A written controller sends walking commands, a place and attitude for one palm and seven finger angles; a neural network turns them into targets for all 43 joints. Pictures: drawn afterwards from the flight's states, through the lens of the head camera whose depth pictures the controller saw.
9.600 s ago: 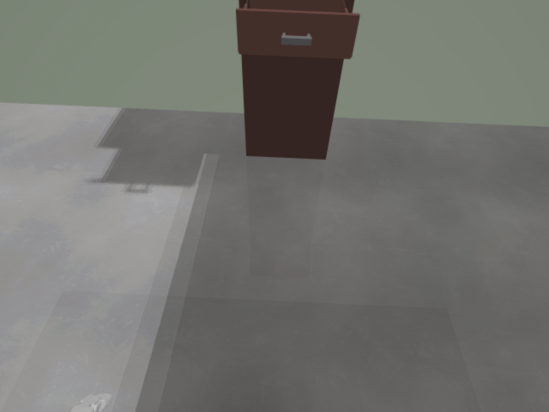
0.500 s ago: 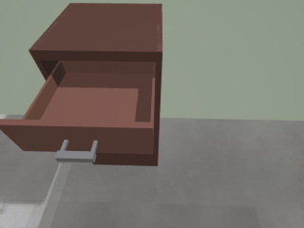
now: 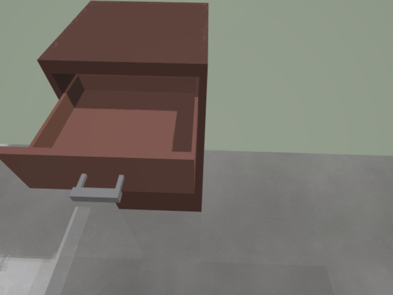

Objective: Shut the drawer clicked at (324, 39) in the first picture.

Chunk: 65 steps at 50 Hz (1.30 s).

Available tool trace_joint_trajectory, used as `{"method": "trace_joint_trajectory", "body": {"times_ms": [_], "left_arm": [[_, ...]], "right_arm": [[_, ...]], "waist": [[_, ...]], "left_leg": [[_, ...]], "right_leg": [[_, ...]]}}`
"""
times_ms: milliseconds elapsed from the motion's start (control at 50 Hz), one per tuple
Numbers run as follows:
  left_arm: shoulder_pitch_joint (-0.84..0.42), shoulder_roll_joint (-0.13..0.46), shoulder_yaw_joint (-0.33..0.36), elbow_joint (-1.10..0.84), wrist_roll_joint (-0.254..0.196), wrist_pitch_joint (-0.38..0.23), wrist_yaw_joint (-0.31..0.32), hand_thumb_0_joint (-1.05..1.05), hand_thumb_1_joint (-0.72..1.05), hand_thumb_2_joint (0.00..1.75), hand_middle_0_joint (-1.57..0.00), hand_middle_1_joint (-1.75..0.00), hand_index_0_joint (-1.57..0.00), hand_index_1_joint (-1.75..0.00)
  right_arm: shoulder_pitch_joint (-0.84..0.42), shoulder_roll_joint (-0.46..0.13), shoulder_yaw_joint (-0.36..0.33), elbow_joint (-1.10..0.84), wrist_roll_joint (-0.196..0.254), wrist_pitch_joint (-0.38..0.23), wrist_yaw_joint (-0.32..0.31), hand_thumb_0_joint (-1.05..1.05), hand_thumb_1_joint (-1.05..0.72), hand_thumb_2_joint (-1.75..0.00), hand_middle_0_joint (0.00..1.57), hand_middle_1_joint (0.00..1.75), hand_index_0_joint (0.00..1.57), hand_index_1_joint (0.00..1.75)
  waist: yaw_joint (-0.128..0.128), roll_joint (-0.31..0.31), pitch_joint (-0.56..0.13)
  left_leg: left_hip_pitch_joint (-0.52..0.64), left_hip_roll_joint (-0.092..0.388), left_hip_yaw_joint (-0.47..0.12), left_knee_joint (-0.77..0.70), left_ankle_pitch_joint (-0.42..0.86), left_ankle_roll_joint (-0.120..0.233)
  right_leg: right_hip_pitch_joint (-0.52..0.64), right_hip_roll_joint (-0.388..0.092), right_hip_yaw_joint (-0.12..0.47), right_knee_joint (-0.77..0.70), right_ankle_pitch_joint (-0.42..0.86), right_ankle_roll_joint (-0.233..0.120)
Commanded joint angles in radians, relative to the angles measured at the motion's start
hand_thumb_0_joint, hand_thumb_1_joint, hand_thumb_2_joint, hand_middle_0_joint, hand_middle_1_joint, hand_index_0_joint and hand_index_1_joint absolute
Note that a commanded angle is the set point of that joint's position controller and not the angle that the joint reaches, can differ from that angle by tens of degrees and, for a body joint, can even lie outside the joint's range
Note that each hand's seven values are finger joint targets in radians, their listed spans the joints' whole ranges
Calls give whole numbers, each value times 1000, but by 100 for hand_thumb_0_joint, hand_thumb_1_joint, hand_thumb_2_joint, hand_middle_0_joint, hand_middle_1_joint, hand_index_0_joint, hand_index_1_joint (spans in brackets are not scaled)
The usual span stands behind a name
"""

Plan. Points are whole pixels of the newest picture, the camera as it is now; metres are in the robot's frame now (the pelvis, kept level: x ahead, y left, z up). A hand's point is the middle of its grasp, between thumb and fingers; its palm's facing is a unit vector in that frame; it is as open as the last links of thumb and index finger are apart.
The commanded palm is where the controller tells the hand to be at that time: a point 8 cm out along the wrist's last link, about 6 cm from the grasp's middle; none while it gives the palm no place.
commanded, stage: look again from close up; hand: left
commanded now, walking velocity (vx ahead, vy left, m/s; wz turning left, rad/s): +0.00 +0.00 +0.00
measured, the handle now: (99, 186) +0.33 +0.24 +0.02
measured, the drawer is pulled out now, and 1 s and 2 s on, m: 0.29 0.28 0.28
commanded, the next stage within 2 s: raise the hand and make a fist in 0.04 s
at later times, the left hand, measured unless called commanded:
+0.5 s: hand (126, 278) +0.15 +0.14 -0.01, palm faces +0.01 -1.00 +0.04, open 6.4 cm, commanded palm +0.10 +0.22 -0.03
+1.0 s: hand (98, 266) +0.17 +0.19 +0.02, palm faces +0.07 -1.00 -0.04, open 3.8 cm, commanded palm +0.11 +0.24 +0.04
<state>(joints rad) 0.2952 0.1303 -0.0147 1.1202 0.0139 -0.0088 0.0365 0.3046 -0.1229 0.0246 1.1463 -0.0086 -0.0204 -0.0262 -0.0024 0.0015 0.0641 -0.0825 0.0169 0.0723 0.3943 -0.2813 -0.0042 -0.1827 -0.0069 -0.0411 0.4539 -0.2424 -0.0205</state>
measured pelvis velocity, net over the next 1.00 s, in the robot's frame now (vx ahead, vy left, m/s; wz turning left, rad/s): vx -0.03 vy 0.01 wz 0.03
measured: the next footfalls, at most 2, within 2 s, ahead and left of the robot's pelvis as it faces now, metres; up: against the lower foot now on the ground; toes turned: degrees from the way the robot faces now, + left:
none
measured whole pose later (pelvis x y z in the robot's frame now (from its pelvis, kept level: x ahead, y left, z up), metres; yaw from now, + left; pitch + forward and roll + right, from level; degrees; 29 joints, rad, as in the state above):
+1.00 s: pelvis -0.03 +0.01 -0.05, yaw +2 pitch +7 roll -1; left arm 0.50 0.21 0.13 -0.21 -0.24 -0.16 -0.15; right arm 0.31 -0.18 0.04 0.55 0.04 -0.21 -0.05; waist -0.02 0.02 -0.07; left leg -0.54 0.03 0.04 0.89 -0.46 0.01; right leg -0.59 -0.02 -0.07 0.86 -0.38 -0.01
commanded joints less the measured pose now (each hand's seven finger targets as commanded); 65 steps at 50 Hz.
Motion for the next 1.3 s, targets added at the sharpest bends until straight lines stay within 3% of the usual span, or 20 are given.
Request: {"method": "trace_joint_trajectory", "body": {"times_ms": [0,100,120,140,160,180,200,220,280,340,380,480,620,700,780,840,880,960,1100,1280], "left_arm": [[75,92,20,-26,-6,-18,7,0,90,90,-20,-30,-20,-30],[75,89,20,-24,-4,-18,7,0,90,90,-20,-30,-20,-30],[133,134,25,17,6,-45,43,0,90,90,-20,-30,-20,-30],[-594,300,63,-1514,-209,-258,23,0,90,90,-22,-32,-22,-32],[-196,244,92,-1247,-120,-183,76,0,90,90,-24,-34,-24,-34],[-135,172,50,-1150,-139,-128,128,0,90,90,-26,-37,-26,-37],[128,-23,-64,-976,-128,-23,124,0,90,90,-28,-39,-28,-39],[3,-56,-119,-1176,-168,-38,95,0,90,90,-30,-41,-30,-41],[27,-15,-72,-1190,-154,-167,57,0,90,90,-36,-47,-36,-47],[339,-42,-11,-1038,-196,-321,-71,0,90,90,-42,-54,-42,-54],[475,52,138,-1005,-225,-446,-180,0,90,90,-46,-58,-46,-58],[295,185,212,-1297,-186,-572,-259,0,90,90,-56,-69,-56,-69],[25,112,89,-1613,-240,-621,-223,0,90,90,-70,-84,-70,-84],[1,117,10,-1512,-233,-532,-314,0,90,90,-78,-93,-78,-93],[147,224,143,-1322,-224,-293,-342,0,90,90,-86,-101,-86,-101],[187,208,227,-1454,-274,-192,-281,0,90,90,-92,-108,-92,-108],[206,216,289,-1512,-300,-186,-207,0,90,90,-96,-112,-96,-112],[270,186,268,-1645,-274,-285,-133,0,90,90,-104,-121,-104,-121],[242,121,90,-1653,-259,-339,-258,0,90,90,-118,-136,-118,-136],[227,222,258,-1763,-260,-258,-177,0,90,90,-136,-156,-136,-156]], "right_arm": [[90,-80,-11,-9,2,-10,-11,0,-90,-90,20,30,20,30],[97,-72,-12,-7,3,-7,-10,0,-90,-90,20,30,20,30],[-33,-128,-30,-77,9,-21,-1,0,-90,-90,20,30,20,30],[-9,-316,-48,-432,46,-179,-50,0,-90,-90,20,30,20,30],[-113,-209,-28,-390,36,-260,-79,0,-90,-90,20,30,20,30],[-101,-226,-55,-329,44,-291,-79,0,-90,-90,20,30,20,30],[-56,-174,-49,-325,60,-295,-64,0,-90,-90,20,30,20,30],[-81,-214,-42,-399,69,-311,-61,0,-90,-90,20,30,20,30],[-112,-251,-66,-493,40,-367,-59,0,-90,-90,20,30,20,30],[-139,-240,-88,-589,23,-369,-17,0,-90,-90,20,30,20,30],[-160,-249,-111,-634,24,-336,22,0,-90,-90,20,30,20,30],[-209,-239,-111,-786,17,-263,47,0,-90,-90,20,30,20,30],[-121,-224,-72,-793,25,-284,-1,0,-90,-90,20,30,20,30],[-119,-251,-55,-771,40,-308,-24,0,-90,-90,20,30,20,30],[-159,-249,-53,-786,63,-281,-42,0,-90,-90,20,30,20,30],[-199,-211,-44,-823,65,-254,-51,0,-90,-90,20,30,20,30],[-218,-189,-38,-814,60,-248,-51,0,-90,-90,20,30,20,30],[-150,-179,-47,-783,44,-282,-27,0,-90,-90,20,30,20,30],[-125,-237,-55,-758,53,-350,-15,0,-90,-90,20,30,20,30],[-137,-209,-44,-761,53,-336,-32,0,-90,-90,20,30,20,30]], "waist": [[5,9,17],[4,-9,45],[42,-57,5],[-76,140,-515],[14,258,-471],[-10,246,-368],[-16,115,-229],[-34,30,-106],[-61,-175,-4],[32,-318,-26],[87,-217,-82],[86,99,-229],[-60,104,-302],[-89,27,-251],[-5,-71,-229],[60,-35,-316],[81,-84,-318],[69,24,-314],[-24,-4,-202],[47,82,-296]], "left_leg": [[-61,89,-73,-70,165,32],[-81,87,-70,-74,133,29],[-158,104,-30,155,248,-1],[74,-14,-59,28,306,31],[66,8,-29,17,446,39],[0,23,-43,33,373,10],[-89,31,-58,21,300,17],[-137,33,-87,22,215,25],[-245,-8,-93,115,31,41],[-425,-27,-69,216,-58,13],[-473,-44,-39,275,-23,-12],[-558,-59,-1,399,-20,11],[-500,-22,-87,497,-59,34],[-538,-12,-116,490,-123,41],[-594,-22,-106,417,-170,34],[-533,-29,-91,366,-78,24],[-518,-19,-95,347,-20,20],[-452,-9,-85,327,106,13],[-434,-4,-104,339,16,27],[-317,-3,-102,280,158,15]], "right_leg": [[10,-103,95,-72,188,-27],[-5,-102,99,-81,164,-28],[30,-163,124,-31,682,-2],[145,-72,97,31,464,-8],[126,-25,65,51,276,-32],[48,-28,17,35,164,-18],[-17,-24,-2,16,129,-5],[-66,-28,-16,14,102,6],[-243,-25,-36,14,-116,15],[-308,-20,-28,100,-238,15],[-254,-20,-7,178,-149,-10],[-305,-29,33,334,-55,-27],[-445,-1,38,344,-122,-10],[-457,0,36,317,-194,0],[-349,-18,66,228,-330,8],[-233,-29,37,239,-228,8],[-187,-15,9,257,-148,6],[-204,-2,-36,301,34,-2],[-301,-1,-31,254,-48,10],[-167,-1,-47,242,91,-2]]}}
